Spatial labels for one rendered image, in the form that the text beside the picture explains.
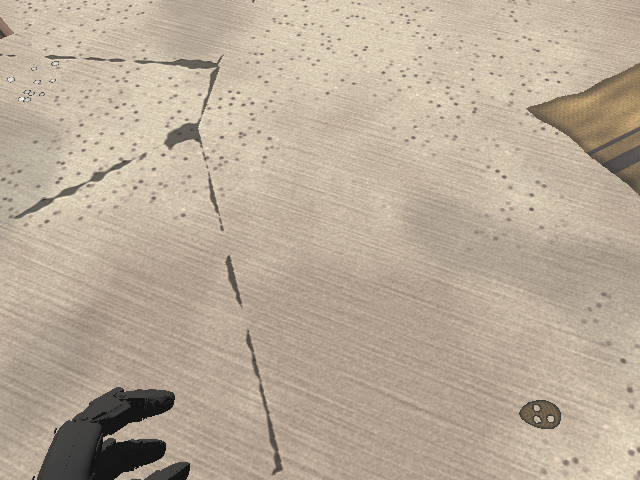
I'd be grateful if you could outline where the robot left hand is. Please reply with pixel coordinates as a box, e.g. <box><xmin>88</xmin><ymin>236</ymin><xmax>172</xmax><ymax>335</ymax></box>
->
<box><xmin>32</xmin><ymin>387</ymin><xmax>190</xmax><ymax>480</ymax></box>

